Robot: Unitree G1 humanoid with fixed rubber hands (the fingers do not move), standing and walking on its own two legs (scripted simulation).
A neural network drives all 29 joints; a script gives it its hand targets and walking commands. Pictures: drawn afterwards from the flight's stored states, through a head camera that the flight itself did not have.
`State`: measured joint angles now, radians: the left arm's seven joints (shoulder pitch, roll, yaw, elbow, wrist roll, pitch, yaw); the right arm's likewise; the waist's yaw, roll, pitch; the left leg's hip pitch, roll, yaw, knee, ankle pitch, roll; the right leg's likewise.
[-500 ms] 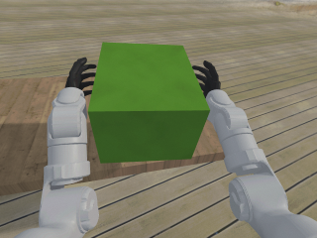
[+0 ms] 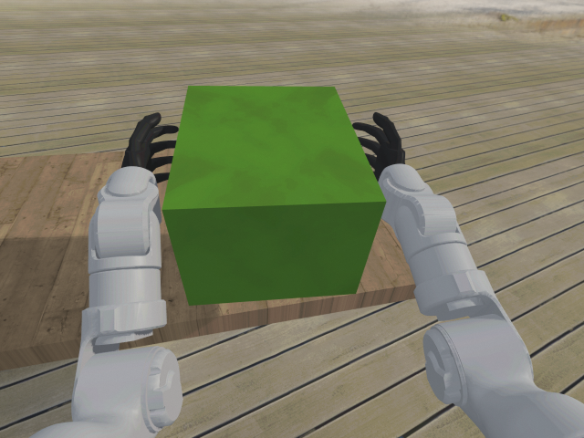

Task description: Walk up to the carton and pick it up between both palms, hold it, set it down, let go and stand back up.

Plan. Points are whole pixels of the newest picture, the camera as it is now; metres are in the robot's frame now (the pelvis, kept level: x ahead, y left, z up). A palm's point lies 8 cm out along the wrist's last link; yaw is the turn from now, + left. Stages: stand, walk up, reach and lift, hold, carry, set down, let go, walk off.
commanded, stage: hold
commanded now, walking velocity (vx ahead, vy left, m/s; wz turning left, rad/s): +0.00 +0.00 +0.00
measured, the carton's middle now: (268, 185) +0.40 +0.01 +0.19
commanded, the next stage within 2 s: none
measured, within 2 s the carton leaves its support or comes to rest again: neither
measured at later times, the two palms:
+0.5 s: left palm (136, 176) +0.37 +0.18 +0.23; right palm (378, 175) +0.37 -0.14 +0.22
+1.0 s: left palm (138, 175) +0.36 +0.17 +0.23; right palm (385, 175) +0.36 -0.15 +0.23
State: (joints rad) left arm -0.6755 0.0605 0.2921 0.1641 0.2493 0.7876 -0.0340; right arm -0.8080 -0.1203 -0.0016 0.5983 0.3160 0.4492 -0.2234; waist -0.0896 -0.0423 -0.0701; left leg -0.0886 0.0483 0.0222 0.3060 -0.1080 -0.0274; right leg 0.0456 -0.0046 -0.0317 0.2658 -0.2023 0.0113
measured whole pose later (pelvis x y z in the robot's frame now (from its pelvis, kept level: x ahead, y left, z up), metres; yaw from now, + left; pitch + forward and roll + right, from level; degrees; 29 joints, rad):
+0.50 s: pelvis +0.00 +0.00 +0.00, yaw +0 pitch -4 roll -1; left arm -0.69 0.08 0.28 0.16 0.23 0.78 -0.03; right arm -0.79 -0.10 -0.03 0.57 0.30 0.43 -0.23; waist -0.08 -0.05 -0.07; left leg -0.14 0.05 0.02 0.31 -0.10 -0.02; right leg 0.00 -0.01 -0.03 0.27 -0.19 0.01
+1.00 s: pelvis -0.01 +0.00 +0.00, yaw +0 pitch -5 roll -1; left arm -0.69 0.06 0.29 0.16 0.24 0.79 -0.02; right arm -0.80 -0.11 -0.02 0.58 0.31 0.45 -0.22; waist -0.08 -0.03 -0.07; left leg -0.12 0.05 0.02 0.31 -0.10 -0.03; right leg 0.02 0.00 -0.03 0.27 -0.19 0.01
